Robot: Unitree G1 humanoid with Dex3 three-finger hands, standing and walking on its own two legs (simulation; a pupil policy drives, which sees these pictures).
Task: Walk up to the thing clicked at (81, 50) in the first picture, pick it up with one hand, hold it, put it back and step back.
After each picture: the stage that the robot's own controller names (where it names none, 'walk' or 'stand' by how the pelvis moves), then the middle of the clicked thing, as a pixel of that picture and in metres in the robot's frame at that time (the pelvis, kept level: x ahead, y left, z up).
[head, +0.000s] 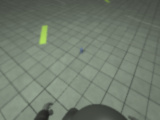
stand; (81, 50) +1.29 +0.21 -0.72
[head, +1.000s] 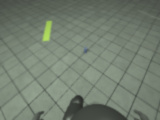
walk; (85, 50) +1.17 +0.19 -0.71
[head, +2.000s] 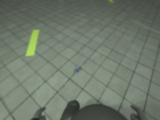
walk; (77, 69) +0.74 +0.20 -0.70
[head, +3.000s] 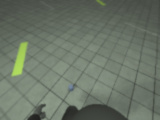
walk; (71, 87) +0.44 +0.24 -0.70
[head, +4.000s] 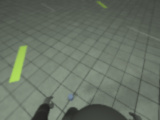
stand; (70, 97) +0.32 +0.22 -0.72
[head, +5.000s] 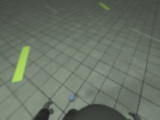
stand; (72, 98) +0.32 +0.21 -0.73
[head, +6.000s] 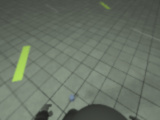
stand; (72, 98) +0.32 +0.21 -0.73
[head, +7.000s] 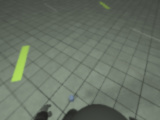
stand; (71, 98) +0.31 +0.21 -0.73
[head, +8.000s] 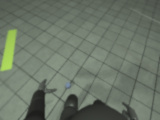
go down; (68, 85) +0.34 +0.23 -0.66
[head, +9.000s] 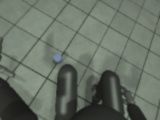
go down; (58, 59) +0.38 +0.28 -0.29
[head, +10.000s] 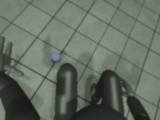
close in; (56, 58) +0.38 +0.29 -0.28
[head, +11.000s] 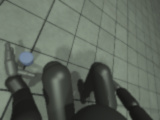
close in; (27, 59) +0.34 +0.32 -0.21
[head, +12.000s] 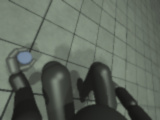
close; (25, 59) +0.34 +0.32 -0.21
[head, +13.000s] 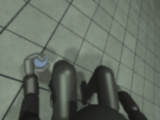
lift; (41, 62) +0.29 +0.29 -0.18
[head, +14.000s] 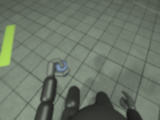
lift; (62, 69) +0.32 +0.20 +0.01
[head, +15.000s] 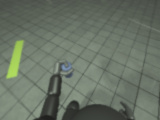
hold; (67, 70) +0.33 +0.17 +0.00
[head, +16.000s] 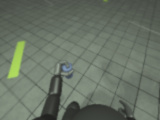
hold; (68, 71) +0.33 +0.17 +0.00
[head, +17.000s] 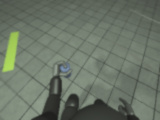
crouch; (66, 70) +0.34 +0.18 -0.05
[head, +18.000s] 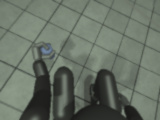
lower; (48, 52) +0.41 +0.29 -0.11
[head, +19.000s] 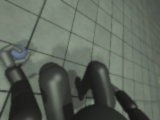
lower; (20, 55) +0.37 +0.33 -0.21
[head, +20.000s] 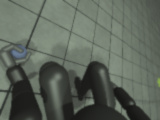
lower; (20, 54) +0.36 +0.33 -0.22
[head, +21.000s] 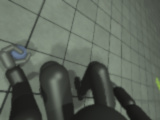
lower; (20, 55) +0.36 +0.33 -0.22
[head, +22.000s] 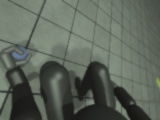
lower; (21, 56) +0.35 +0.33 -0.21
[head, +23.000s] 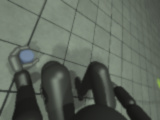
open; (27, 58) +0.35 +0.31 -0.22
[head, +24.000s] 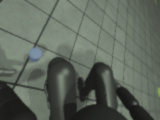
stand; (35, 55) +0.35 +0.29 -0.21
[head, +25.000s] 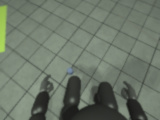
walk; (70, 71) +0.37 +0.23 -0.48
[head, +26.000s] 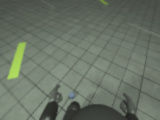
stand; (71, 95) +0.33 +0.20 -0.66
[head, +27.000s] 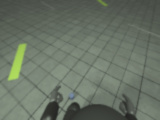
stand; (71, 96) +0.33 +0.21 -0.67
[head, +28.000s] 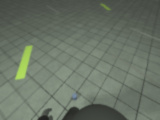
stand; (74, 96) +0.35 +0.19 -0.72
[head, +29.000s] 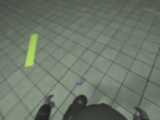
walk; (79, 82) +0.43 +0.20 -0.70
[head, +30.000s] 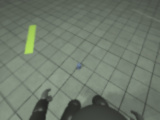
walk; (79, 66) +0.71 +0.15 -0.70
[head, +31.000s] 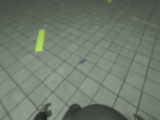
stand; (82, 60) +0.99 +0.20 -0.70
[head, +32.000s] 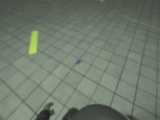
stand; (78, 60) +0.97 +0.23 -0.72
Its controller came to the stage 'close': yes
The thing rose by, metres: 0.70
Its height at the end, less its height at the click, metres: +0.00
